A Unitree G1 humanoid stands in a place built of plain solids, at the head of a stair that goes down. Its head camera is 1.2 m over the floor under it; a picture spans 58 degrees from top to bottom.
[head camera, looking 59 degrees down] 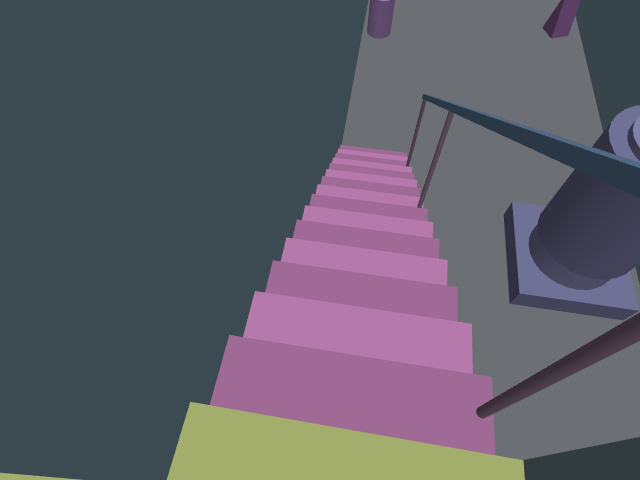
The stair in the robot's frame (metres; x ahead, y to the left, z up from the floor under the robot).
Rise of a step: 0.20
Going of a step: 0.25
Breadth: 0.86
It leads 9 degrees to the right of straight ahead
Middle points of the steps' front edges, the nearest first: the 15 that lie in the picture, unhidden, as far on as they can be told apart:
0.16 -0.08 0.00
0.40 -0.12 -0.20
0.65 -0.16 -0.39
0.90 -0.20 -0.59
1.14 -0.24 -0.79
1.39 -0.28 -0.99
1.64 -0.32 -1.18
1.88 -0.36 -1.38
2.13 -0.40 -1.58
2.38 -0.44 -1.77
2.62 -0.48 -1.97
2.87 -0.52 -2.17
3.12 -0.56 -2.36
3.36 -0.60 -2.56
3.61 -0.64 -2.76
